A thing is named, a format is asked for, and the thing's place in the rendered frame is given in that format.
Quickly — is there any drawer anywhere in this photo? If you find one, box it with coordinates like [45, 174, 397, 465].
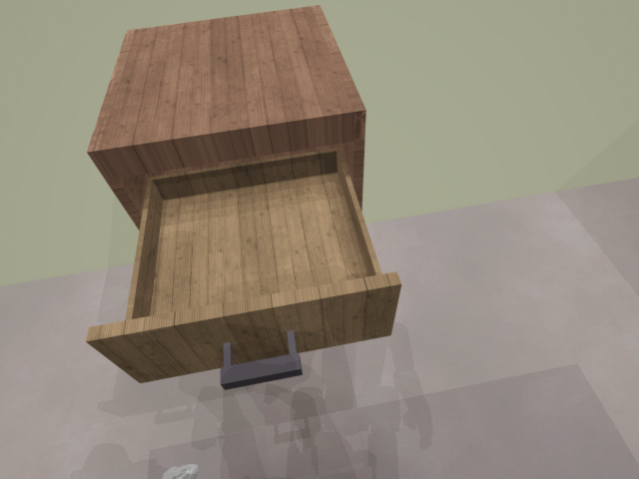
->
[86, 148, 401, 383]

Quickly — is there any cabinet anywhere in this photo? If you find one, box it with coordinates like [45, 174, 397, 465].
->
[87, 5, 366, 230]

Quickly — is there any handle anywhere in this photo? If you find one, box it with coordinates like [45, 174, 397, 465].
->
[221, 330, 303, 390]

